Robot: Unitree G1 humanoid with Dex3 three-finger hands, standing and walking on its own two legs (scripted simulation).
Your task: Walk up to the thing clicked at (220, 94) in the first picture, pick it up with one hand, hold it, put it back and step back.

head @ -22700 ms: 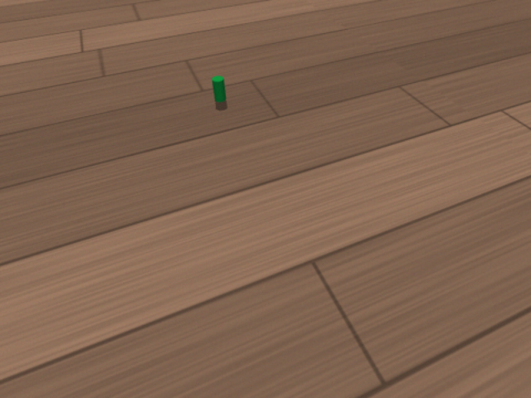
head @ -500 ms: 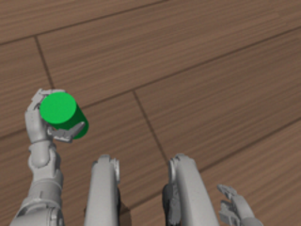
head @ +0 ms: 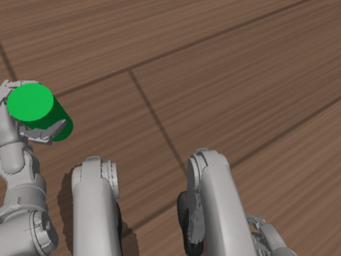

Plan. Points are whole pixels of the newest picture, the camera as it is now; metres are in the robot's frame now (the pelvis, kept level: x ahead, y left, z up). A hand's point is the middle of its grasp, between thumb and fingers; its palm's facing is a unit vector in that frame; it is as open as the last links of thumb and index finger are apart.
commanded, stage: crouch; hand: left
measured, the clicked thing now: (45, 116) +0.43 +0.27 -0.10
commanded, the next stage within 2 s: lower in 0.46 s
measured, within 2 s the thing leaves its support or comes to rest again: rests again in 1.46 s
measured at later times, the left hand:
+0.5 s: hand (46, 120) +0.43 +0.28 -0.14, palm faces +0.30 -0.95 -0.04, open 10.9 cm
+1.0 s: hand (55, 128) +0.43 +0.28 -0.21, palm faces +0.31 -0.95 -0.03, open 10.8 cm
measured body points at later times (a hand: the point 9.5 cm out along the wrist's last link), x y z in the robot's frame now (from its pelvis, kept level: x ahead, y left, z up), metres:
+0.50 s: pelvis +0.00 +0.00 -0.04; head +0.23 +0.09 +0.34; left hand +0.41 +0.33 -0.13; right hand +0.12 -0.28 -0.14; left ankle +0.09 +0.13 -0.32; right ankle +0.10 -0.12 -0.32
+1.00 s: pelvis +0.00 +0.01 -0.06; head +0.25 +0.12 +0.30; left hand +0.41 +0.33 -0.20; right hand +0.12 -0.27 -0.13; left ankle +0.09 +0.13 -0.32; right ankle +0.10 -0.12 -0.32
